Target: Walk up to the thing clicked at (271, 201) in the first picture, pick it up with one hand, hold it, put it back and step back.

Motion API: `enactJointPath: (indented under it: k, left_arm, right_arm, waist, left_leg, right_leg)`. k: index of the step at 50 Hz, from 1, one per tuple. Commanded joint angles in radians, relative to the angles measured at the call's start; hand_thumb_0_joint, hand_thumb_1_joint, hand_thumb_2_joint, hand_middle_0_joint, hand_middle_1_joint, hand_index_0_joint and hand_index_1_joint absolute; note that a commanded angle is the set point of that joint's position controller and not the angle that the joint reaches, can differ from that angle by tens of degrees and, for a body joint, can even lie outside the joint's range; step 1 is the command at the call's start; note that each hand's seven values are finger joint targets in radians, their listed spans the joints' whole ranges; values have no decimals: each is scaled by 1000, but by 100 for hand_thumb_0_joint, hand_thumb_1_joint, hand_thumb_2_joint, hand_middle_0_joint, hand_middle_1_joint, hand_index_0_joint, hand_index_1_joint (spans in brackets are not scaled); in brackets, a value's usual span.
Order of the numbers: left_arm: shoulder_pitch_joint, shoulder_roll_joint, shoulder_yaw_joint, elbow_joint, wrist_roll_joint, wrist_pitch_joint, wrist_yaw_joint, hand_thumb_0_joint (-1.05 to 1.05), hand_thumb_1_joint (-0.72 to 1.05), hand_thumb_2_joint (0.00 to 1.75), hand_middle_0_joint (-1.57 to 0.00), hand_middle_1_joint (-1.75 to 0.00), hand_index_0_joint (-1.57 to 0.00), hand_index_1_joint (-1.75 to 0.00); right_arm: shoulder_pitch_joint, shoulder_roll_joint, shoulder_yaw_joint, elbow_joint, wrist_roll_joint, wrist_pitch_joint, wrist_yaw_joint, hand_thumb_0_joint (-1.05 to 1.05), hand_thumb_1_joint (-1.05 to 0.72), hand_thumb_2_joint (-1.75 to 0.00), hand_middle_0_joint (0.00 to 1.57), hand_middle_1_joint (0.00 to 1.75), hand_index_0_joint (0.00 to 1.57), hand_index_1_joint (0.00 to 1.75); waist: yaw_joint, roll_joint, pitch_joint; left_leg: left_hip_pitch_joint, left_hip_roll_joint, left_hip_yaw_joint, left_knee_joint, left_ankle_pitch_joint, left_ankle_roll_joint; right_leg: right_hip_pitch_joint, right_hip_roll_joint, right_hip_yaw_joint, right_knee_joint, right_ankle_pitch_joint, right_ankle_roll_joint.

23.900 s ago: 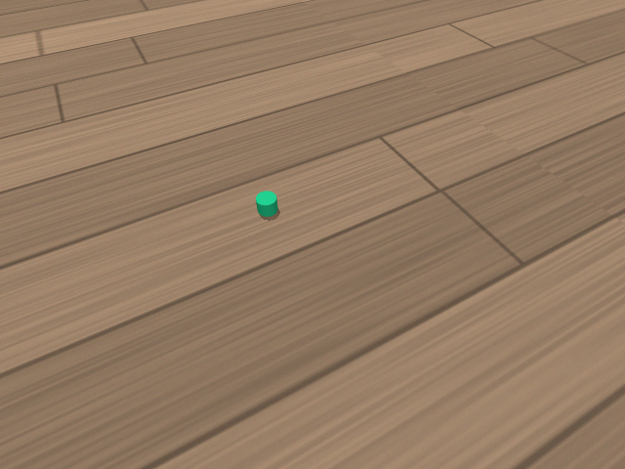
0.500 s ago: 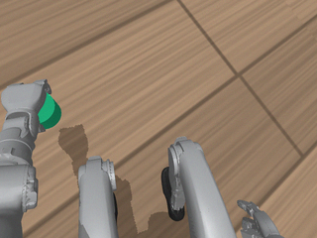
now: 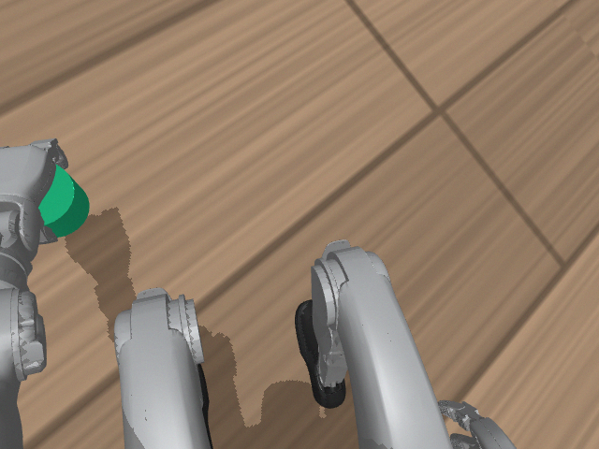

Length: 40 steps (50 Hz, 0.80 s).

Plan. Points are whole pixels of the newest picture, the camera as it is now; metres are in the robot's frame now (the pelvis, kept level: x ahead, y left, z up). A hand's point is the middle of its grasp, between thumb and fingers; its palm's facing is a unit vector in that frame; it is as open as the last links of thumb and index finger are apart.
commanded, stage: crouch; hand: left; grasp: from above
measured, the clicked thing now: (45, 200) +0.48 +0.26 -0.21
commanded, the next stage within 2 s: lower in 0.04 s
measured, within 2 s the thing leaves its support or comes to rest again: neither
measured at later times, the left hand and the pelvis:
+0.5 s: hand (51, 210) +0.47 +0.26 -0.24, palm faces -0.49 -0.06 -0.87, open 11.5 cm; pelvis +0.00 +0.00 -0.03, yaw -2 degrees
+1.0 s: hand (66, 209) +0.48 +0.26 -0.29, palm faces -0.48 -0.09 -0.87, open 11.5 cm; pelvis +0.01 +0.01 -0.05, yaw -5 degrees
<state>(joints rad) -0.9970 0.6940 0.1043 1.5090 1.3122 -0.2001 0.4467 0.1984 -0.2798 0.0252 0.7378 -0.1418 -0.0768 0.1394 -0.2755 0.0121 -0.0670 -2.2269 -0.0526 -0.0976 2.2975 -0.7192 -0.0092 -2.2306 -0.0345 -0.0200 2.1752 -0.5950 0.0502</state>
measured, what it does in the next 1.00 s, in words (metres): lowers itself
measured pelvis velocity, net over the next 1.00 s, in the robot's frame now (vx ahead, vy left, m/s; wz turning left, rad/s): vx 0.01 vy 0.01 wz -0.09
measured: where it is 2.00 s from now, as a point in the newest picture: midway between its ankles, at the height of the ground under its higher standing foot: (261, 401)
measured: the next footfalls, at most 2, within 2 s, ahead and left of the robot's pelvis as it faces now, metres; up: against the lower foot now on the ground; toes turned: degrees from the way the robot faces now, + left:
none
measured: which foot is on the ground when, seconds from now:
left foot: down 0.00-1.00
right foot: down 0.00-1.00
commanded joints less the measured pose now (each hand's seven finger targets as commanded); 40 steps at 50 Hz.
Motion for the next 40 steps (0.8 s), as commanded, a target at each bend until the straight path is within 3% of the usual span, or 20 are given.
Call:
enactJointPath:
  k: [1,7,15,18,20,23,25,26,28,30,31,34,40]
  left_arm:
    - [-385,263,20,-145,-9,7,51,0,55,109,-91,-97,-92,-96]
    - [-381,279,14,-121,-18,15,38,0,58,112,-95,-97,-95,-98]
    - [-359,277,3,-71,-10,-7,40,0,62,114,-101,-98,-100,-100]
    - [-367,318,25,-75,-2,-21,61,0,62,112,-102,-96,-100,-98]
    - [-407,306,16,-91,10,-33,72,0,63,113,-101,-99,-101,-99]
    - [-354,362,58,-81,22,-35,102,0,64,115,-103,-99,-102,-100]
    - [-379,334,42,-97,26,-35,116,0,65,114,-102,-99,-102,-100]
    - [-413,357,58,-102,32,-36,124,0,65,116,-103,-99,-102,-100]
    - [-373,337,46,-57,38,-23,132,0,66,112,-102,-100,-102,-100]
    - [-409,341,41,-57,38,-20,144,0,62,114,-99,-97,-99,-98]
    - [-417,344,46,-26,43,-17,145,0,62,115,-98,-97,-98,-98]
    - [-374,371,55,-16,35,-10,157,0,61,114,-97,-96,-97,-97]
    - [-386,356,32,10,22,-3,145,0,59,111,-93,-100,-94,-98]
  right_arm:
    - [232,-255,-75,-5,-2,-10,-11,0,-91,-90,20,30,20,30]
    - [234,-266,-64,-9,1,-11,-5,0,-91,-90,20,30,20,30]
    - [244,-267,-37,-8,-10,-16,5,0,-91,-90,20,30,20,30]
    - [239,-278,-31,-11,-13,-17,9,0,-91,-90,20,30,20,30]
    - [239,-277,-31,-8,-21,-22,15,0,-91,-90,20,30,20,30]
    - [233,-289,-32,-10,-26,-24,19,0,-92,-90,20,30,20,30]
    - [221,-285,-31,-10,-33,-30,26,0,-91,-90,20,30,20,30]
    - [228,-300,-35,-8,-38,-32,30,0,-91,-90,20,30,20,30]
    - [221,-296,-29,-8,-39,-37,38,0,-91,-90,20,30,20,30]
    - [209,-297,-24,2,-43,-44,44,0,-91,-90,20,30,20,30]
    - [217,-307,-22,1,-48,-50,49,0,-90,-90,20,30,20,30]
    - [212,-315,-17,-4,-46,-55,51,0,-90,-90,20,30,20,30]
    - [219,-322,7,-5,-49,-68,75,0,-90,-90,20,30,20,30]
  waist:
    - [-20,318,-730]
    - [-22,317,-700]
    - [-50,272,-661]
    - [-43,314,-673]
    - [-67,333,-687]
    - [-46,353,-688]
    - [-58,385,-677]
    - [-79,392,-672]
    - [-79,414,-641]
    - [-78,409,-635]
    - [-100,396,-605]
    - [-75,389,-626]
    - [-111,375,-618]
  left_leg:
    - [522,3,69,-279,206,23]
    - [500,5,63,-254,215,24]
    - [427,-1,73,-191,244,32]
    - [447,1,63,-187,269,23]
    - [464,3,63,-165,270,24]
    - [452,0,70,-159,271,23]
    - [470,5,66,-162,259,20]
    - [484,7,52,-161,252,16]
    - [487,9,48,-158,254,13]
    - [474,9,48,-148,234,16]
    - [455,10,46,-134,222,18]
    - [439,8,46,-134,219,24]
    - [425,13,40,-89,287,26]
  right_leg:
    - [360,11,-92,-175,139,-83]
    - [343,15,-99,-153,154,-84]
    - [382,23,-108,-133,188,-75]
    - [360,24,-117,-104,202,-79]
    - [353,30,-122,-94,209,-79]
    - [358,28,-125,-83,210,-77]
    - [327,34,-133,-73,198,-77]
    - [292,28,-140,-62,195,-77]
    - [270,28,-148,-47,193,-75]
    - [259,34,-149,-47,186,-78]
    - [244,30,-153,-44,175,-74]
    - [281,37,-156,-48,175,-75]
    - [316,45,-165,-21,235,-69]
